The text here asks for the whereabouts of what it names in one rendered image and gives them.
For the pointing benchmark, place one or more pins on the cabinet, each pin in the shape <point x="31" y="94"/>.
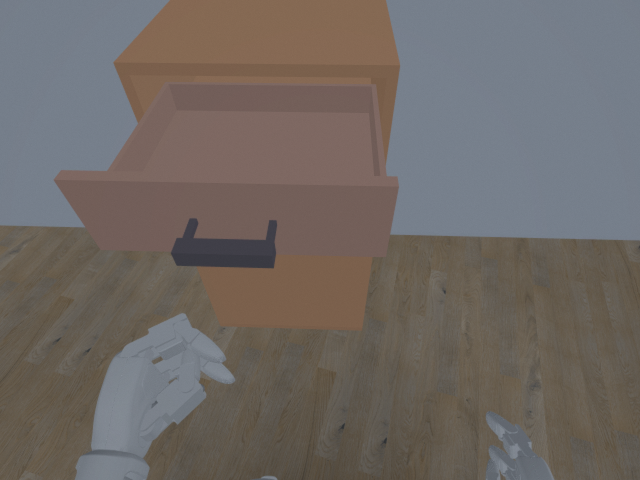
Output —
<point x="273" y="41"/>

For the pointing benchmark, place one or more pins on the right robot hand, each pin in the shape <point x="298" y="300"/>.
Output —
<point x="528" y="466"/>

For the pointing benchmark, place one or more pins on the left robot hand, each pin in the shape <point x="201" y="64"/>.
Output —
<point x="124" y="420"/>

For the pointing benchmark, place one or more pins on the left robot forearm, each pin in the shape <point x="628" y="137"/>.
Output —
<point x="111" y="465"/>

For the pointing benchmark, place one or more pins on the handle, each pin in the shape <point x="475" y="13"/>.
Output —
<point x="190" y="251"/>

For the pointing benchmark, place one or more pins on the drawer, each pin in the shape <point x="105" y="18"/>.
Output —
<point x="236" y="155"/>

